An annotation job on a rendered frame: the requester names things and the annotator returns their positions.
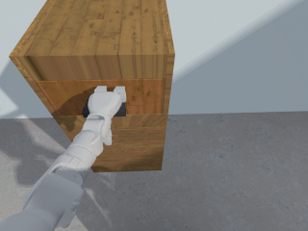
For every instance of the drawer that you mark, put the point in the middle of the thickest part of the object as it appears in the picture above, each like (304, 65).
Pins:
(144, 96)

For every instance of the left robot hand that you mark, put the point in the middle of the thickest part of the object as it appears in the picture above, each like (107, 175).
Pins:
(108, 103)

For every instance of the handle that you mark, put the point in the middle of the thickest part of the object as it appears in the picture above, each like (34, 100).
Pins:
(120, 112)

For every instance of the cabinet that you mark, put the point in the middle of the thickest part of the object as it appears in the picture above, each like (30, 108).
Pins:
(103, 40)

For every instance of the left robot upper arm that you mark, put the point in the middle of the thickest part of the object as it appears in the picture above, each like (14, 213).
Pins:
(53, 205)

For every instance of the left robot forearm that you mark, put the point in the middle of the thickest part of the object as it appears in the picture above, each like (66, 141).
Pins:
(74, 165)

